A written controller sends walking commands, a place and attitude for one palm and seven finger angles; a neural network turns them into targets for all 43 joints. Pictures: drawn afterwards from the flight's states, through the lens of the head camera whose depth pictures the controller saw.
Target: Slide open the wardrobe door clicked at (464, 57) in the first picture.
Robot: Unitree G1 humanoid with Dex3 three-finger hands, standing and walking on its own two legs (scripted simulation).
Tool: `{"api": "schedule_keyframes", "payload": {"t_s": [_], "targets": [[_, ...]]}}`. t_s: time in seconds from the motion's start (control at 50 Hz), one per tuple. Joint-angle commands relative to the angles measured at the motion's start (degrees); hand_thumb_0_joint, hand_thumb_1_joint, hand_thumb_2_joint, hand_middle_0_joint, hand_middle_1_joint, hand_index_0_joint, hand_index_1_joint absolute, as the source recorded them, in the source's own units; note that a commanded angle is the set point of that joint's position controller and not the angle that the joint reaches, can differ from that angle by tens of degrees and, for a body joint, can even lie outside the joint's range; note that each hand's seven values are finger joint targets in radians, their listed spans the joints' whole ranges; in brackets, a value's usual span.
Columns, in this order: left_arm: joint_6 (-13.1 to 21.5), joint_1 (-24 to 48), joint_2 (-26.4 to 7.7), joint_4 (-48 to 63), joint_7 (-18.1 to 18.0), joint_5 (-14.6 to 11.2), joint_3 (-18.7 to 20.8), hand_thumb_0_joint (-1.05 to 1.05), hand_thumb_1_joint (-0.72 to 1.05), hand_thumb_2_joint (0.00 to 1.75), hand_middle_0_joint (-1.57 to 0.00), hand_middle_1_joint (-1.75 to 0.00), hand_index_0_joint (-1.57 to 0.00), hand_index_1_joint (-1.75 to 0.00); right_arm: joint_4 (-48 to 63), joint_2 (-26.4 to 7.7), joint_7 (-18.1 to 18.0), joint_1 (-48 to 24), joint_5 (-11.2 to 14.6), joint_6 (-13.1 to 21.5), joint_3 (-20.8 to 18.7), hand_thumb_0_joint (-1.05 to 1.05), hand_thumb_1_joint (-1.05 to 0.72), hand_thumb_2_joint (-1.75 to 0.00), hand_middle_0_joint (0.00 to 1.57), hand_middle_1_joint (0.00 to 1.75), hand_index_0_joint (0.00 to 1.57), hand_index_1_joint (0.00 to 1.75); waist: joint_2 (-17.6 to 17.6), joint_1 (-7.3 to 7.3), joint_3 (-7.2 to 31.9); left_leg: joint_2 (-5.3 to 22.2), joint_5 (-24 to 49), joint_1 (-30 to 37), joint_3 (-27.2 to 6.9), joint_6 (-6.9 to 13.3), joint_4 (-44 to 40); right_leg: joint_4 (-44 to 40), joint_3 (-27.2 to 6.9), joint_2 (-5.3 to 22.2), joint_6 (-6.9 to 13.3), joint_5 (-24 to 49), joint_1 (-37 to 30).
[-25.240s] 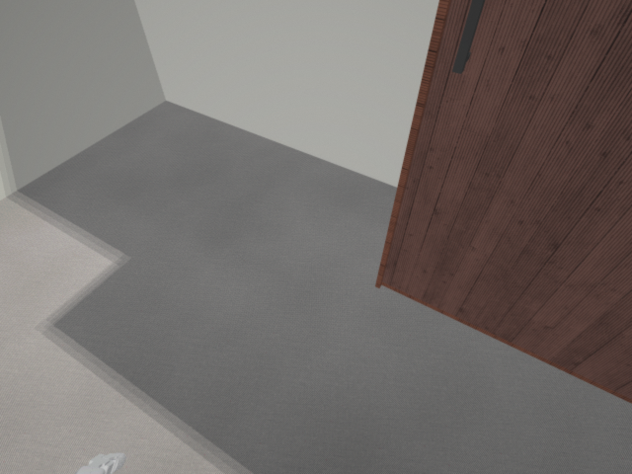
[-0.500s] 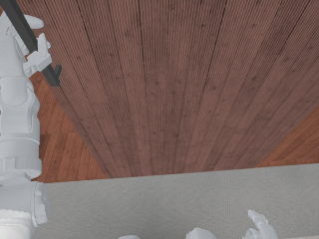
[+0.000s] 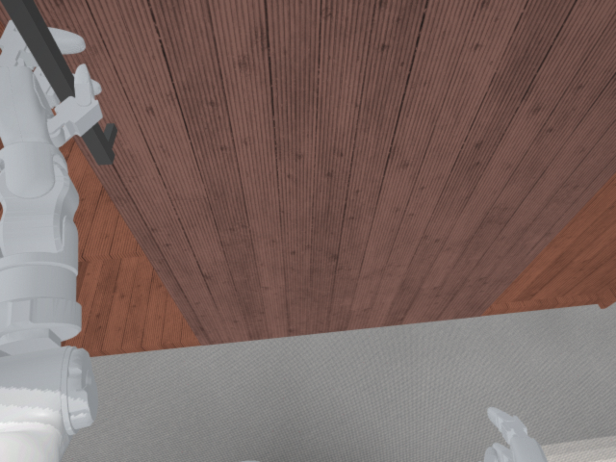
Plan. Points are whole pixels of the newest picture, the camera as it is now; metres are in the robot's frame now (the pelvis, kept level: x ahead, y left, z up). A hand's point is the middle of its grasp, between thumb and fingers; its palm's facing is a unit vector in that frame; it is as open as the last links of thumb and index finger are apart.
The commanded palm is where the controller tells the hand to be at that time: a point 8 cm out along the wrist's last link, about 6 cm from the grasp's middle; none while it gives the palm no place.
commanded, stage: stop walking and hold the door there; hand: left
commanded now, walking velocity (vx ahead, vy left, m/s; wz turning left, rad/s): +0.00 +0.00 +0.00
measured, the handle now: (57, 50) +0.47 +0.30 +0.26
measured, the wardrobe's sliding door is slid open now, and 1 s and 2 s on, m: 0.43 0.43 0.43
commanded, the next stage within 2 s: loosen the grip on the handle in 0.32 s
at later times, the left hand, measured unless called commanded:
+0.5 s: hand (86, 96) +0.44 +0.27 +0.23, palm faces +0.40 -0.90 -0.15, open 6.0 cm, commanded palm +0.38 +0.30 +0.22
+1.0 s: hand (80, 101) +0.44 +0.28 +0.22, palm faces +0.42 -0.89 -0.20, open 14.1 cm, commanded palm +0.40 +0.30 +0.23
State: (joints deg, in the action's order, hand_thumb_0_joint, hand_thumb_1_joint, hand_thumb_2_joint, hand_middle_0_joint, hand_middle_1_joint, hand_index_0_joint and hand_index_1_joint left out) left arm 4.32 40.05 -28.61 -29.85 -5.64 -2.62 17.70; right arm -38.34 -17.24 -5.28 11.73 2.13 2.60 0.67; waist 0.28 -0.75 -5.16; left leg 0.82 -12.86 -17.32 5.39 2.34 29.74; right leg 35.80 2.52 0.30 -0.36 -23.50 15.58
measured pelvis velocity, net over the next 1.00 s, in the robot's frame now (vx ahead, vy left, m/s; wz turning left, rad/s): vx -0.01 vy -0.01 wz -0.01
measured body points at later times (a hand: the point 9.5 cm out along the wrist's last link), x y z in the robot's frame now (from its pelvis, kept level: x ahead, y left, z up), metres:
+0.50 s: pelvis -0.02 -0.02 +0.00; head +0.01 -0.01 +0.45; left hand +0.41 +0.31 +0.24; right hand +0.09 -0.28 -0.11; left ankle +0.03 +0.10 -0.74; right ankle -0.02 -0.12 -0.74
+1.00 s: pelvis -0.01 -0.01 +0.00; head +0.02 +0.00 +0.45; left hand +0.41 +0.32 +0.23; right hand +0.03 -0.29 -0.11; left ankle +0.03 +0.09 -0.74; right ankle -0.02 -0.12 -0.74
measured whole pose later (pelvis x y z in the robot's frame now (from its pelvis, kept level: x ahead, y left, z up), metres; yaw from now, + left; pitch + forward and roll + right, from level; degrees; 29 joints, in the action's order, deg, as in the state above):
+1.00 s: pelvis -0.01 -0.01 +0.00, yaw -1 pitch +4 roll -1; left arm 7.6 47.3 -33.7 -47.4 -1.2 2.4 22.6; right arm -43.2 -15.6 -4.4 21.2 1.1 6.5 0.0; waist -0.1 -3.1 1.0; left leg 2.3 -11.6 -23.9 4.8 1.2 31.0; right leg 30.4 3.4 -0.2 1.0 -16.0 18.9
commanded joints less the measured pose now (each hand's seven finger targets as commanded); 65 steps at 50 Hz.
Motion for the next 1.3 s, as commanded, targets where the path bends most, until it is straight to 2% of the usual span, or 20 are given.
{"api": "schedule_keyframes", "payload": {"t_s": [0.0, 0.04, 0.12, 0.18, 0.28, 0.38, 0.4, 0.42, 0.44, 0.46, 0.5, 0.54, 0.58, 0.64, 0.7, 0.78, 0.8, 1.04, 1.1, 1.28], "targets": [[4.1, 22.6, -9.2, 13.6, 1.2, 0.8, -3.1, 0.00, 0.90, 0.90, -0.45, -1.40, -0.45, -1.40, 6.9, -7.5, 0.2, -1.0, 0.1, 2.5, -1.8, 0.00, -0.90, -0.90, 0.20, 0.30, 0.20, 0.30, 11.5, -0.47, 22.3, 14.7, 31.6, 16.8, -12.4, 3.1, -4.8, -4.2, -0.3, 0.5, -0.1, 3.0, -1.9], [4.0, 22.8, -11.8, 11.8, 1.2, 0.9, -1.6, 0.00, 0.90, 0.90, -0.45, -1.40, -0.45, -1.40, 7.0, -8.2, -0.1, -1.1, 0.1, 2.1, -2.0, 0.00, -0.90, -0.90, 0.20, 0.30, 0.20, 0.30, 10.1, -0.25, 22.0, 12.7, 25.6, 12.4, -10.3, 1.4, -3.2, -9.7, -0.9, 1.9, 0.3, 11.2, -6.6], [3.6, 22.4, -16.1, 7.1, 0.5, 0.9, 2.1, 0.00, 0.90, 0.90, -0.45, -1.40, -0.45, -1.40, 6.7, -6.8, -0.6, -0.4, 0.7, 1.2, -1.8, 0.00, -0.90, -0.90, 0.20, 0.30, 0.20, 0.30, -2.7, -0.42, 22.9, 7.1, 11.4, 5.4, -4.6, -2.6, 2.4, -11.7, -6.6, 10.4, 2.5, 26.8, -9.4], [3.4, 22.2, -19.1, 3.3, 0.3, 1.0, 4.4, 0.00, 0.90, 0.90, -0.45, -1.40, -0.45, -1.40, 5.8, -6.6, -1.3, -0.5, 0.7, 0.8, -1.4, 0.00, -0.90, -0.90, 0.20, 0.30, 0.20, 0.30, -3.7, -0.08, 22.2, 5.1, 5.6, 2.4, -4.4, -3.0, 3.8, -11.1, -7.8, 12.7, 3.4, 36.0, -11.4], [3.8, 22.9, -18.0, 1.9, 0.8, 1.1, 3.4, 0.00, 0.90, 0.90, -0.45, -1.40, -0.45, -1.40, 5.3, -7.3, -1.7, -0.2, 0.5, 0.6, -1.4, 0.00, -0.90, -0.90, 0.20, 0.30, 0.20, 0.30, 2.2, 0.13, 22.8, 9.1, 20.9, 8.7, -7.2, -1.2, -1.4, -8.2, -2.8, 7.2, 0.2, 26.9, -7.4], [4.1, 23.0, -15.7, 1.3, 1.1, 0.8, 1.3, 0.00, 0.90, 0.90, -0.45, -1.40, -0.45, -1.40, 5.4, -7.7, -1.4, 0.2, 0.6, 0.3, -1.6, 0.00, -0.90, -0.90, 0.20, 0.30, 0.20, 0.30, 3.8, 0.09, 21.9, 11.2, 19.2, 7.7, -9.3, 0.1, -2.7, -8.7, -2.8, 4.7, 0.0, 18.5, -6.7], [6.4, 65.2, -49.3, -0.7, 2.2, 8.1, 24.0, 0.00, 0.90, 0.90, -0.45, -1.40, -0.45, -1.40, 4.5, -9.2, 1.0, 4.9, -0.4, 3.5, -6.3, 0.00, -0.90, -0.90, 0.20, 0.30, 0.20, 0.30, -2.6, 1.49, 18.9, 7.0, 17.7, 7.5, -2.5, 1.0, 0.9, -13.9, -7.5, 4.7, 1.2, 24.2, -3.9], [0.6, 53.8, -22.5, -17.9, 5.5, 9.5, 8.5, 0.00, 0.78, 0.84, -0.45, -1.40, -0.45, -1.40, 3.6, -7.4, 1.3, 5.2, -3.1, 6.3, -4.5, 0.00, -0.90, -0.90, 0.20, 0.30, 0.20, 0.30, -5.8, -4.60, 35.2, -0.2, 28.1, 8.8, -2.6, 0.2, -3.1, -5.9, -0.4, -0.9, 4.1, 40.6, -5.3], [0.0, 46.4, -17.7, -11.9, 7.9, 6.0, 6.7, 0.00, 0.66, 0.78, -0.45, -1.40, -0.45, -1.40, 3.9, -8.7, 2.1, 9.1, -1.9, 8.6, -6.0, 0.00, -0.90, -0.90, 0.20, 0.30, 0.20, 0.30, 2.0, -0.72, 40.7, 0.9, 35.2, 14.5, -2.8, -1.6, -0.2, -6.0, 0.7, 0.3, 3.7, 38.3, -5.8], [0.6, 38.6, -17.6, -18.4, 7.6, 7.4, 9.5, 0.00, 0.54, 0.73, -0.45, -1.40, -0.45, -1.40, 0.1, -7.8, 1.9, 9.1, -1.7, 8.4, -5.7, 0.00, -0.90, -0.90, 0.20, 0.30, 0.20, 0.30, 7.5, -0.78, 33.5, 1.4, 35.1, 17.6, -3.4, -1.9, 0.9, -7.3, 0.1, 0.0, 2.9, 33.0, 0.7], [4.7, 35.9, -17.6, -8.9, 5.3, 8.6, 6.6, 0.00, 0.30, 0.61, -0.45, -1.40, -0.45, -1.40, 2.6, -7.7, 2.7, 6.8, -2.8, 8.0, -5.2, 0.00, -0.90, -0.90, 0.20, 0.30, 0.20, 0.30, 7.8, -0.50, 26.8, 1.8, 24.3, 14.7, -3.2, -1.1, -0.8, -9.7, -0.4, 0.1, 2.7, 25.5, 3.2], [7.0, 34.6, -13.7, -8.6, 3.6, 8.8, 3.3, 0.00, 0.05, 0.49, -0.45, -1.40, -0.45, -1.40, 3.3, -7.3, 2.9, 6.6, -2.5, 7.3, -5.1, 0.00, -0.90, -0.90, 0.20, 0.30, 0.20, 0.30, 1.2, -1.98, 23.0, 2.2, 15.8, 10.5, -3.8, -0.3, -1.6, -10.7, 0.4, 0.2, 2.8, 20.2, 4.0], [6.9, 31.1, -18.8, -13.5, 3.7, 6.4, 7.7, 0.00, -0.19, 0.37, -0.45, -1.40, -0.45, -1.40, 3.1, -8.5, 2.1, 6.2, -1.2, 6.3, -4.7, 0.00, -0.90, -0.90, 0.20, 0.30, 0.20, 0.30, -4.0, -1.78, 19.9, 1.9, 4.9, 6.6, -3.7, 0.0, -3.5, -12.1, -0.8, 0.2, 1.9, 12.3, 5.2], [7.2, 38.6, -18.9, -13.2, 4.4, 6.3, 3.9, 0.00, -0.55, 0.20, -0.42, -1.37, -0.42, -1.37, 3.5, -8.1, 1.1, 4.9, -0.3, 6.3, -3.9, 0.00, -0.90, -0.90, 0.20, 0.30, 0.20, 0.30, 0.6, -2.87, 17.9, 1.0, -5.8, 4.2, -3.7, 0.2, -4.5, -13.3, -2.3, 1.1, 1.8, 4.2, 7.1], [6.5, 39.4, -20.5, -15.5, 4.1, 6.5, 3.6, 0.00, -0.55, 0.20, -0.38, -1.32, -0.38, -1.32, 3.0, -8.3, 0.6, 5.9, -0.2, 6.5, -3.4, 0.00, -0.90, -0.90, 0.20, 0.30, 0.20, 0.30, 1.3, -3.19, 17.6, 0.4, -8.7, 2.8, -4.1, 0.1, -4.6, -13.4, -3.0, 0.7, 1.7, 1.2, 8.1], [8.9, 38.9, -21.3, -9.9, 3.5, 5.3, 5.3, 0.00, -0.55, 0.20, -0.33, -1.25, -0.33, -1.25, 2.7, -8.0, 0.3, 6.7, -0.8, 6.8, -3.7, 0.00, -0.90, -0.90, 0.20, 0.30, 0.20, 0.30, 2.6, -2.20, 23.0, 0.8, -6.1, 5.8, -4.8, 0.2, -3.8, -12.1, -2.7, 0.0, 2.0, 3.8, 6.8], [9.5, 41.3, -26.0, -6.1, 3.1, 5.2, 8.4, 0.00, -0.55, 0.20, -0.32, -1.23, -0.32, -1.23, 2.8, -8.4, 0.2, 6.5, -0.9, 6.8, -3.6, 0.00, -0.90, -0.90, 0.20, 0.30, 0.20, 0.30, 4.1, -1.66, 24.8, 0.8, -5.2, 6.1, -4.7, 0.2, -3.6, -12.0, -3.0, 0.0, 1.9, 4.3, 5.4], [3.7, 30.5, -17.4, 4.6, 3.6, 2.0, 5.7, 0.00, -0.55, 0.20, -0.25, -1.15, -0.25, -1.15, 3.1, -7.1, 0.0, 7.1, -0.8, 6.6, -3.7, 0.00, -0.90, -0.90, 0.20, 0.30, 0.20, 0.30, 4.8, -0.90, 26.0, 1.7, 13.8, 13.2, -5.2, 0.1, -1.2, -10.4, -0.5, -0.9, 2.1, 19.0, 3.7], [2.0, 28.8, -20.5, 1.3, 3.1, 2.9, 8.2, 0.00, -0.55, 0.20, -0.25, -1.15, -0.25, -1.15, 2.8, -7.3, -0.3, 7.5, -0.7, 5.8, -3.3, 0.00, -0.90, -0.90, 0.20, 0.30, 0.20, 0.30, 1.3, -1.36, 22.3, 1.4, 12.7, 9.7, -5.0, 0.0, -1.5, -10.2, -0.5, -0.8, 1.6, 19.1, 3.8], [0.2, 27.2, -26.0, 0.2, 5.1, 3.8, 11.9, 0.00, -0.55, 0.20, -0.25, -1.15, -0.25, -1.15, 4.9, -6.8, -1.1, 6.6, -0.3, 4.1, -2.7, 0.00, -0.90, -0.90, 0.20, 0.30, 0.20, 0.30, 2.1, -0.65, 23.7, 0.9, 14.4, 8.2, -3.9, 0.1, -0.4, -9.3, -1.1, -0.4, 1.3, 22.7, 1.7]]}}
